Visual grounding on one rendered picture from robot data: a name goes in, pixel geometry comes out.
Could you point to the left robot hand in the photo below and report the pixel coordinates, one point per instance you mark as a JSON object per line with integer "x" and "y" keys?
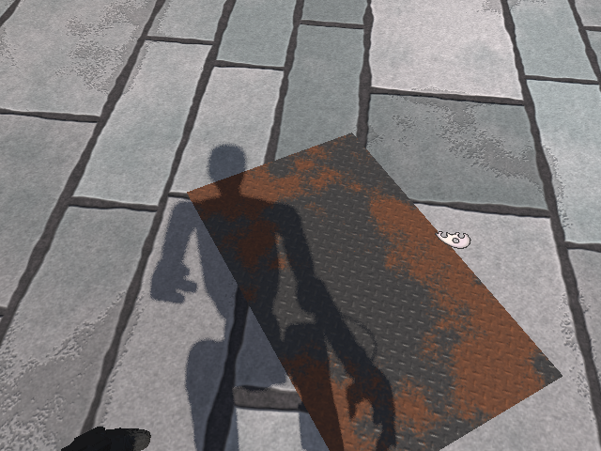
{"x": 118, "y": 439}

